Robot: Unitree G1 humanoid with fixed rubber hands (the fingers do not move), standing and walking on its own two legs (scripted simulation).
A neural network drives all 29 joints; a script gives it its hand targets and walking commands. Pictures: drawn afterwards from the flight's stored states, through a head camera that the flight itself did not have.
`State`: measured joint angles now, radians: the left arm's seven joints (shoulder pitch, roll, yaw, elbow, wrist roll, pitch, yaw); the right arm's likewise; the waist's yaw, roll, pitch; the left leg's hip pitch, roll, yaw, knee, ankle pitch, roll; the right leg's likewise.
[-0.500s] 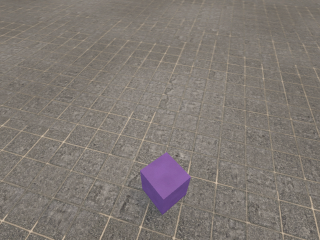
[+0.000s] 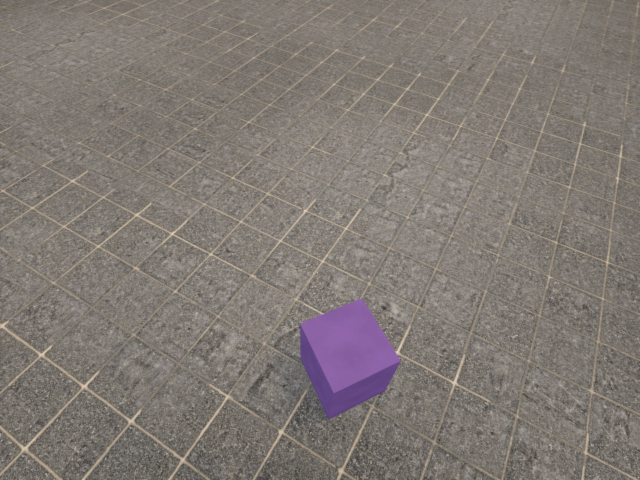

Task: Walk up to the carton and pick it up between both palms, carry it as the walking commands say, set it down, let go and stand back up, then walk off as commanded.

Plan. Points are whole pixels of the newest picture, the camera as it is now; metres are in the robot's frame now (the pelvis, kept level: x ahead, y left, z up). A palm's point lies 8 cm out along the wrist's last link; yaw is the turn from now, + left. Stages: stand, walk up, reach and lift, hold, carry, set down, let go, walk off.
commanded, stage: walk up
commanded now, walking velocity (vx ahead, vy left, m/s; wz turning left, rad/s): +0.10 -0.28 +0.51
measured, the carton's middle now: (345, 359) +0.53 -0.11 -0.64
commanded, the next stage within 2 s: none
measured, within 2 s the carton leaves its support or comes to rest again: neither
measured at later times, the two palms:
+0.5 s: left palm out of the picture +0.03 +0.11 -0.15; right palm (545, 410) +0.23 -0.33 -0.10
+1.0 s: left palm out of the picture +0.11 +0.03 -0.08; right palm (611, 397) +0.25 -0.46 -0.14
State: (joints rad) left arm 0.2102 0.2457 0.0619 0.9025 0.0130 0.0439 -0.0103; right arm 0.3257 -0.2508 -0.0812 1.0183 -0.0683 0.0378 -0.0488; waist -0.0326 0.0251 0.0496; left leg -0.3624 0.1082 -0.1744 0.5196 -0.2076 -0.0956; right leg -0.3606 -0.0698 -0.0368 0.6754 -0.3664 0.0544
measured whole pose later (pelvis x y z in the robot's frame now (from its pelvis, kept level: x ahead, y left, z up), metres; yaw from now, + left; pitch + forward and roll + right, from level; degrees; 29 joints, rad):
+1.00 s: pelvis +0.13 -0.23 +0.02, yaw +18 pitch -1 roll +5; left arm 0.25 0.19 0.02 0.91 0.02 0.00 0.03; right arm 0.23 -0.28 -0.07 0.97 -0.02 0.08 0.02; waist 0.00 0.04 0.03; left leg -0.41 -0.02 0.00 1.06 -0.34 -0.06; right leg -0.24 -0.14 -0.11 0.42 -0.17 0.00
